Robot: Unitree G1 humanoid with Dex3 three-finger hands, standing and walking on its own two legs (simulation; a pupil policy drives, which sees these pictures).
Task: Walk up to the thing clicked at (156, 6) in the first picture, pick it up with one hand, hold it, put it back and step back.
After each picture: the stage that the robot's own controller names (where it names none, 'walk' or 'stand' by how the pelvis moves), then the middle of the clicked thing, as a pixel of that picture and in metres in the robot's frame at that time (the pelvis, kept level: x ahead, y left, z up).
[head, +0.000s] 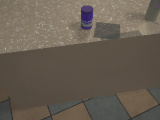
stand; out of the picture +0.85 -0.41 +0.03
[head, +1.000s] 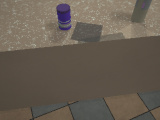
sink last; out of the picture +0.76 -0.30 +0.06
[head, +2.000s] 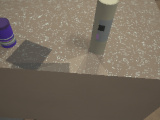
sink last; (101, 27) +0.54 -0.04 +0.07
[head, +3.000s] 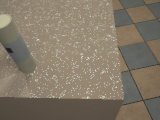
stand; (16, 47) +0.45 +0.27 +0.06
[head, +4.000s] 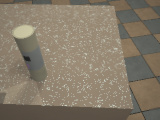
stand; (32, 56) +0.45 +0.21 +0.03
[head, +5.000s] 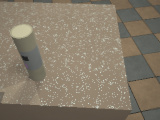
stand; (31, 56) +0.45 +0.22 +0.03
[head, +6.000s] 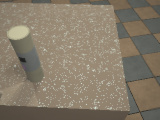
stand; (28, 57) +0.44 +0.23 +0.03
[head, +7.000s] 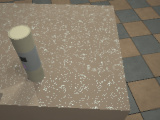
stand; (29, 57) +0.44 +0.22 +0.03
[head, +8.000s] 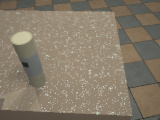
rise first; (31, 62) +0.43 +0.23 +0.03
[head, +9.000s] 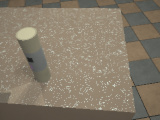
go down; (36, 58) +0.44 +0.23 +0.03
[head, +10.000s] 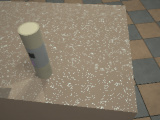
go down; (37, 53) +0.45 +0.22 +0.04
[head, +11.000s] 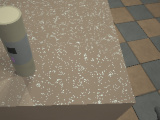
go down; (18, 47) +0.43 +0.20 +0.08
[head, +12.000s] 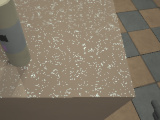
close in; (10, 34) +0.44 +0.21 +0.10
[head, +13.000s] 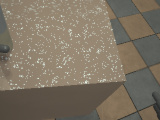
close in; out of the picture +0.48 +0.22 +0.13
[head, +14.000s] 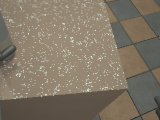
lift; out of the picture +0.47 +0.22 +0.12
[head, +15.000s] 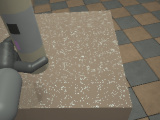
lift; (24, 30) +0.34 +0.15 +0.27
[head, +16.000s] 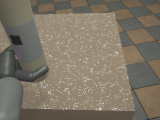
hold; (25, 40) +0.33 +0.16 +0.25
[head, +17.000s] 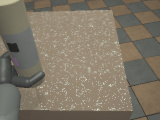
hold; (22, 47) +0.33 +0.17 +0.22
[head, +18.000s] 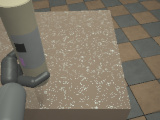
crouch; (28, 47) +0.33 +0.15 +0.22
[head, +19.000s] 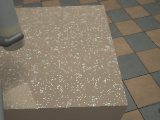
crouch; (0, 7) +0.45 +0.21 +0.26
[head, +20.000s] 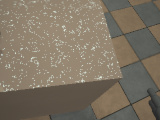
lower; out of the picture +0.51 +0.23 +0.13
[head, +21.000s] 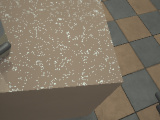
lower; out of the picture +0.48 +0.23 +0.12
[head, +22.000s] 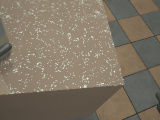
lower; out of the picture +0.47 +0.23 +0.12
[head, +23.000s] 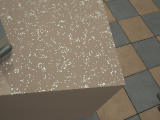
lower; out of the picture +0.47 +0.23 +0.12
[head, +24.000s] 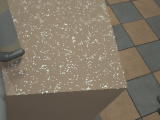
open; (0, 26) +0.46 +0.21 +0.11
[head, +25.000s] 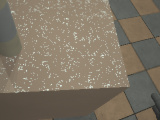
sink last; out of the picture +0.45 +0.20 +0.12
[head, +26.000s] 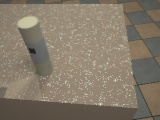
sink last; (37, 49) +0.46 +0.21 +0.08
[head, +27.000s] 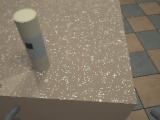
stand; (34, 44) +0.46 +0.20 +0.08
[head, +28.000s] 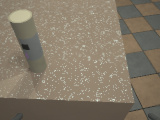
stand; (31, 45) +0.46 +0.21 +0.08
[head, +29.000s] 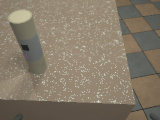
stand; (30, 46) +0.45 +0.20 +0.09
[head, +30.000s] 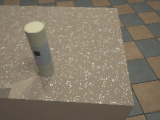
stand; (41, 52) +0.48 +0.19 +0.03
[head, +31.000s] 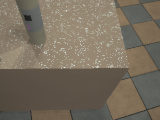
walk; (31, 17) +0.55 +0.19 +0.05
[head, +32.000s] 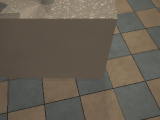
walk; out of the picture +0.86 +0.22 +0.05
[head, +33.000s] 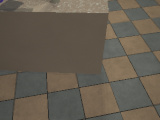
stand; out of the picture +1.09 +0.23 +0.04
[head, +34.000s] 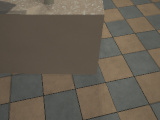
stand; out of the picture +1.06 +0.23 +0.03
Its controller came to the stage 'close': yes
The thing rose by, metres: 0.22
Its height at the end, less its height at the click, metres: +0.00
